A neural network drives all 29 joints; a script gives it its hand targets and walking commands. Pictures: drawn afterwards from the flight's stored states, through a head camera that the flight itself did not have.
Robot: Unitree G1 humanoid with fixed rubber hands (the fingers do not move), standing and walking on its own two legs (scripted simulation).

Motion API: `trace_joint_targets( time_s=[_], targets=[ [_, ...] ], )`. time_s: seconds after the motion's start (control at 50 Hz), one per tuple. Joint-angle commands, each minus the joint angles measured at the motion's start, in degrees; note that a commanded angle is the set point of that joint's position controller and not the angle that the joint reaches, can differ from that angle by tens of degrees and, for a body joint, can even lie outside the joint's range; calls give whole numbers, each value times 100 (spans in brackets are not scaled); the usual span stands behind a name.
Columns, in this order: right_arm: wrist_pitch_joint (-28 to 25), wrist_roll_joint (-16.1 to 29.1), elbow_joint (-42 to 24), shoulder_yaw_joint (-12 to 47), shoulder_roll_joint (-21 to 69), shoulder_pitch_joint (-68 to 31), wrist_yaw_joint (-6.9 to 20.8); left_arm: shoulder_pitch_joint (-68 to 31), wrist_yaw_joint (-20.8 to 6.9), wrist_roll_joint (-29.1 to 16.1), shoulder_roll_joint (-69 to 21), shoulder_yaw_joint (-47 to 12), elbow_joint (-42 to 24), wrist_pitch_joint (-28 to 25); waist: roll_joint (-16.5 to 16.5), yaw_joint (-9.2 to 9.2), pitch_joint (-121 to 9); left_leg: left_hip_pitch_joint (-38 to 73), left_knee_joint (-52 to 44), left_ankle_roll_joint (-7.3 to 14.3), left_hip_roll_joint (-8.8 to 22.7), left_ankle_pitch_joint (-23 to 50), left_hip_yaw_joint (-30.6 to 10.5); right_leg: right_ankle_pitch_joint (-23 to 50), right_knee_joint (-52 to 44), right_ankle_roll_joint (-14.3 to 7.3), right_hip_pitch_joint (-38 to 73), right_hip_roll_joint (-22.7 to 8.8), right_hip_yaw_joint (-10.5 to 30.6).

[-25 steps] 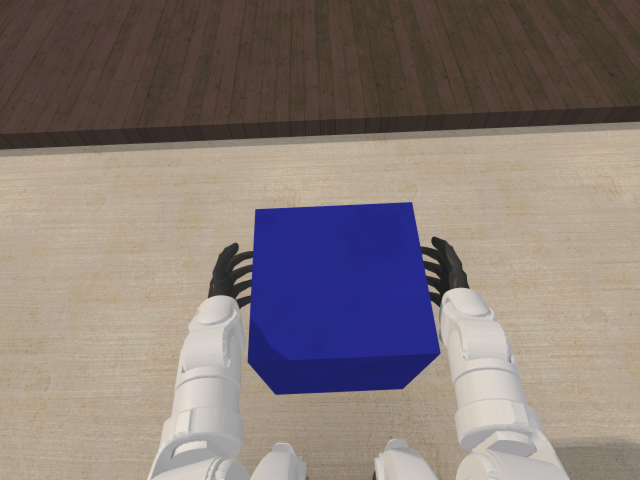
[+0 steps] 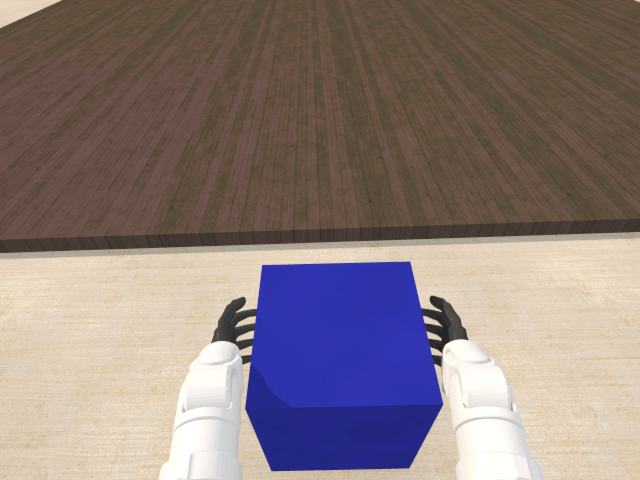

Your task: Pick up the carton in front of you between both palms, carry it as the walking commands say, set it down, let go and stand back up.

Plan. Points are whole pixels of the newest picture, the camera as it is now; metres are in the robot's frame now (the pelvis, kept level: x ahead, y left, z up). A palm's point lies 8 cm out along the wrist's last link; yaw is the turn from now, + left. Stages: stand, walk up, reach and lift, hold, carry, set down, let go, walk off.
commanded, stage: reach and lift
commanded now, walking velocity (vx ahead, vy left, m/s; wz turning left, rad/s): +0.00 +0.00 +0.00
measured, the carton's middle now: (338, 370) +0.31 +0.00 -0.05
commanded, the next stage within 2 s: hold in 0.88 s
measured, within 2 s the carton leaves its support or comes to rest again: neither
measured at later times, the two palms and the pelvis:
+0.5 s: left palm (226, 345) +0.30 +0.15 +0.04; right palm (454, 342) +0.30 -0.15 +0.03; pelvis +0.01 +0.00 +0.01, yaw +0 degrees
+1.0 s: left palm (222, 341) +0.30 +0.15 +0.05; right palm (458, 340) +0.29 -0.15 +0.05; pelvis +0.01 +0.00 +0.01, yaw +0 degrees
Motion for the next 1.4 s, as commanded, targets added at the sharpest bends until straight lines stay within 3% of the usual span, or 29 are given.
trace_joint_targets(
  time_s=[0.0,0.18,0.54,0.86,0.96,1.1,1.38],
  targets=[
    [-104,1082,155,2860,5349,-3069,1372,-2950,-1434,-1093,-5469,-2864,244,-51,29,-16,-734,0,-638,105,-343,-82,-27,-102,-470,-132,426,420,-14],
    [-111,1166,-56,3084,5477,-3396,1372,-3285,-1463,-1159,-5464,-3019,57,-73,-41,10,-1205,271,-607,102,-385,175,20,172,-473,-77,763,408,-26],
    [115,1322,-695,3283,5299,-2430,1233,-2367,-1378,-1304,-5240,-3282,-667,163,-34,9,-1274,799,-813,9,-453,1377,-17,1473,-689,-10,1287,451,58],
    [313,1455,-1105,3459,5159,-2387,1246,-2254,-1312,-1452,-5247,-3464,-1032,390,3,-5,-1118,943,-915,-8,-428,1383,-59,1341,-756,-22,1284,478,21],
    [531,1691,-1659,3872,5163,-2212,1200,-2033,-1248,-1657,-5203,-3807,-1595,612,-4,36,-1359,1190,-971,-22,-419,1819,-91,1748,-827,6,1517,479,49],
    [764,1483,-1370,3466,4921,-2254,1181,-2161,-1279,-1468,-4903,-3454,-1343,839,-7,5,-523,841,-1125,25,-395,656,-5,627,-988,-51,1192,428,26],
    [698,1488,-1052,3457,5207,-2871,1250,-2793,-1386,-1450,-5074,-3405,-1048,744,-30,36,-786,730,-1036,72,-370,302,42,324,-897,-44,1215,394,3]
  ],
)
